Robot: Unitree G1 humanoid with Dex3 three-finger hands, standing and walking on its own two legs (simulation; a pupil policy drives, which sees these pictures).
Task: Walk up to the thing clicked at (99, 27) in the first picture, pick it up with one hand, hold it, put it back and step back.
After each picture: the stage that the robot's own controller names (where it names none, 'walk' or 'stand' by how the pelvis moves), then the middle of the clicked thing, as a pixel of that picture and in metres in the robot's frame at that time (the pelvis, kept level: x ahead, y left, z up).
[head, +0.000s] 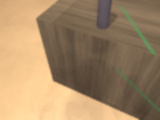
stand; (104, 6) +0.80 -0.09 +0.06
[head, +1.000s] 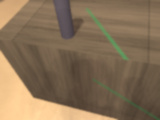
walk; (63, 14) +0.68 +0.13 +0.09
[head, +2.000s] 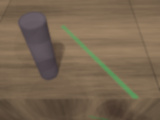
stand; (42, 51) +0.40 +0.15 +0.09
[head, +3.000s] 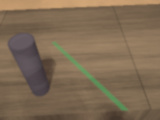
stand; (32, 69) +0.37 +0.19 +0.07
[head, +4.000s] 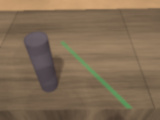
stand; (43, 66) +0.40 +0.16 +0.06
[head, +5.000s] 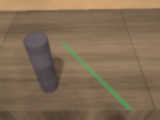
stand; (43, 66) +0.39 +0.16 +0.06
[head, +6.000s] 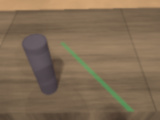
stand; (43, 68) +0.38 +0.16 +0.06
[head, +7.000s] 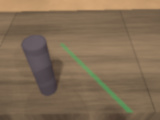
stand; (42, 69) +0.38 +0.17 +0.06
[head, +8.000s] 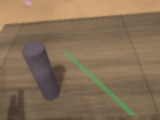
rise first; (43, 74) +0.37 +0.18 +0.06
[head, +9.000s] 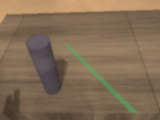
go down; (46, 68) +0.38 +0.18 +0.06
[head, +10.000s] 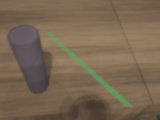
go down; (32, 65) +0.37 +0.16 +0.08
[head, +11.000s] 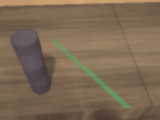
go down; (34, 66) +0.38 +0.17 +0.08
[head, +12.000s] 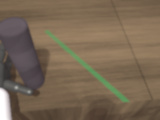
close; (25, 59) +0.38 +0.18 +0.11
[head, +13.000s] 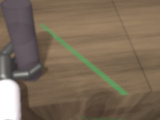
lift; (25, 45) +0.42 +0.17 +0.12
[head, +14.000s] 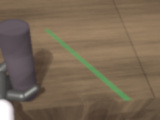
lift; (21, 66) +0.34 +0.18 +0.13
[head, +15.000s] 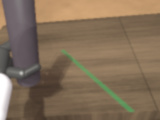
lift; (24, 42) +0.34 +0.17 +0.25
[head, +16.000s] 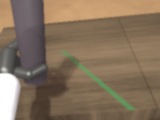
hold; (31, 42) +0.34 +0.15 +0.25
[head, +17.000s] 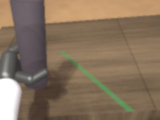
hold; (32, 47) +0.33 +0.15 +0.24
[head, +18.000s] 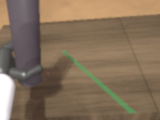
crouch; (27, 43) +0.34 +0.17 +0.24
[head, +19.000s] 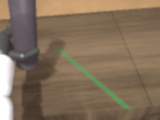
lower; (24, 28) +0.42 +0.18 +0.22
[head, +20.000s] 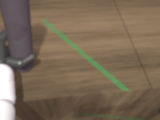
lower; (19, 35) +0.45 +0.19 +0.13
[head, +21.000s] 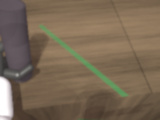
lower; (17, 46) +0.41 +0.19 +0.13
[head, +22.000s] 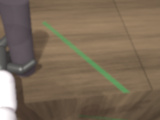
lower; (20, 41) +0.43 +0.19 +0.13
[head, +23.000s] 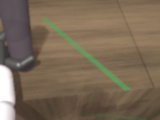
lower; (18, 36) +0.44 +0.19 +0.13
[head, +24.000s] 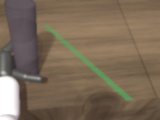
open; (25, 45) +0.41 +0.18 +0.12
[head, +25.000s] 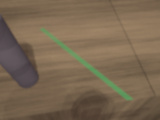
sink last; (11, 56) +0.38 +0.20 +0.12
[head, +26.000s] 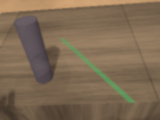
stand; (36, 53) +0.43 +0.20 +0.11
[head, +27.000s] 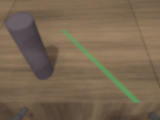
stand; (34, 51) +0.40 +0.19 +0.12
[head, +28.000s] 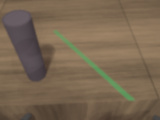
stand; (29, 51) +0.40 +0.20 +0.13
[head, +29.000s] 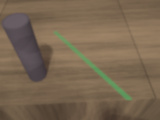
stand; (29, 52) +0.40 +0.20 +0.11
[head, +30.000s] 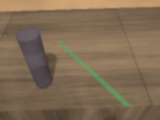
walk; (37, 62) +0.41 +0.19 +0.06
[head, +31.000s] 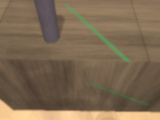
walk; (47, 15) +0.58 +0.16 +0.08
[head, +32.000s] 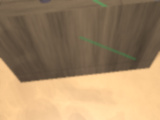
walk; out of the picture +0.89 +0.25 +0.09
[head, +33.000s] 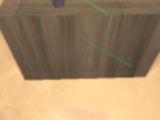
stand; out of the picture +1.01 +0.19 +0.07
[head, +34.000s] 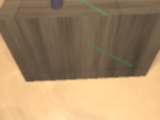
stand; out of the picture +1.02 +0.19 +0.06
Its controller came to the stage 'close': yes
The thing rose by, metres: 0.19
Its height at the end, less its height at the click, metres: +0.00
